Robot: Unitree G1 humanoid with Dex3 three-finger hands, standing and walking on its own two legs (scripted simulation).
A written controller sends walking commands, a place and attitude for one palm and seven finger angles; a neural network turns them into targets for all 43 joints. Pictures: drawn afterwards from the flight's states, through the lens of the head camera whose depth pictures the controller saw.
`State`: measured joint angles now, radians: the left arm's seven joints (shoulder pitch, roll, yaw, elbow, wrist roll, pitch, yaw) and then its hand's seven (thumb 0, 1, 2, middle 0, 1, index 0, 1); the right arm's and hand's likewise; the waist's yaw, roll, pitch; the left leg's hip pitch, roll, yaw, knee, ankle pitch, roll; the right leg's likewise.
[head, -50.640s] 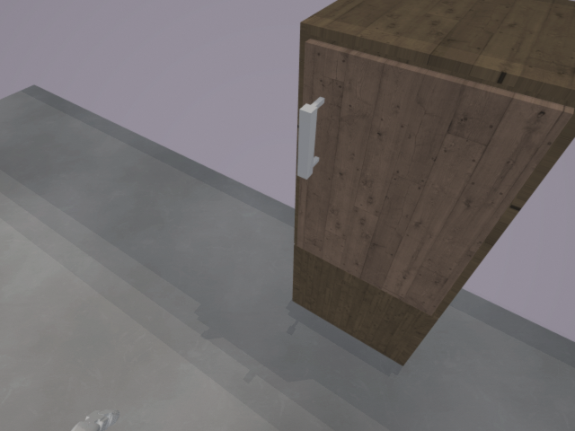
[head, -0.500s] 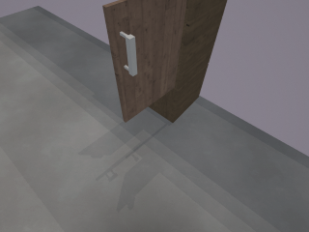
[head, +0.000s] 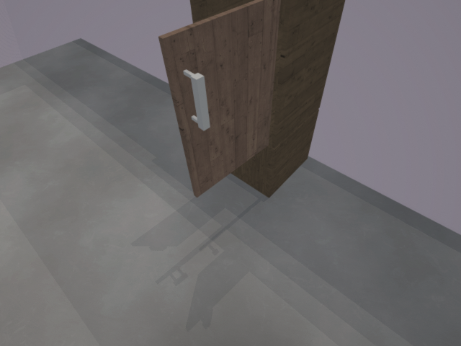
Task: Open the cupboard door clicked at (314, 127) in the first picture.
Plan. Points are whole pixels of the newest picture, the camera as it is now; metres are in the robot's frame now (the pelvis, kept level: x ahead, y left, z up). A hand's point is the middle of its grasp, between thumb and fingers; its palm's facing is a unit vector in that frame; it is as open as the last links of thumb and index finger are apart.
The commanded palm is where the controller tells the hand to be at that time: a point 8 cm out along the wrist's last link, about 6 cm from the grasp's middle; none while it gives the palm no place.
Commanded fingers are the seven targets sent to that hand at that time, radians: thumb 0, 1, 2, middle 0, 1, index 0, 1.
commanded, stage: let the arm hang, fingers relaxed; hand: left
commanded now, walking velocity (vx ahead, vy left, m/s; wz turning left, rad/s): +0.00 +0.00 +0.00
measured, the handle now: (196, 100) +0.69 +0.13 +0.05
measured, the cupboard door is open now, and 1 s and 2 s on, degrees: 85 85 85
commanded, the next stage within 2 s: look to check the result in 0.30 s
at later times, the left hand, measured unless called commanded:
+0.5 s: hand out of the picture +0.07 +0.21 -0.16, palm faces +0.00 -0.96 -0.29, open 7.4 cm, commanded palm none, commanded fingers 0.00 0.90 0.90 -0.20 -0.30 -0.20 -0.30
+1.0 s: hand out of the picture +0.11 +0.22 -0.15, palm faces +0.00 -0.94 -0.33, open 7.4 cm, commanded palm none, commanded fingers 0.00 0.90 0.90 -0.20 -0.30 -0.20 -0.30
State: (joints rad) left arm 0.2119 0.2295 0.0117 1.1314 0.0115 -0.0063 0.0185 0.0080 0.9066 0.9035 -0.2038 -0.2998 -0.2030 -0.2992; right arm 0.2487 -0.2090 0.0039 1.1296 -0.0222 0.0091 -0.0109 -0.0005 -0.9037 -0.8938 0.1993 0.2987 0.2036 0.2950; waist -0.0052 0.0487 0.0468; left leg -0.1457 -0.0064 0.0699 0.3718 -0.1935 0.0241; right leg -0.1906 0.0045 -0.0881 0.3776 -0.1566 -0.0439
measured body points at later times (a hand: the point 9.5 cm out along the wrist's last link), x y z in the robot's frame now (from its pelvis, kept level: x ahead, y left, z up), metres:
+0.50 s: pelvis +0.02 -0.01 +0.00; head +0.04 -0.02 +0.45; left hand +0.07 +0.26 -0.14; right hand +0.05 -0.27 -0.16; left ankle +0.01 +0.10 -0.74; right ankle +0.03 -0.09 -0.74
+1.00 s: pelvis +0.04 -0.02 +0.00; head +0.06 -0.04 +0.45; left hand +0.11 +0.26 -0.13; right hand +0.11 -0.31 -0.15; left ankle +0.01 +0.10 -0.74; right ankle +0.03 -0.09 -0.74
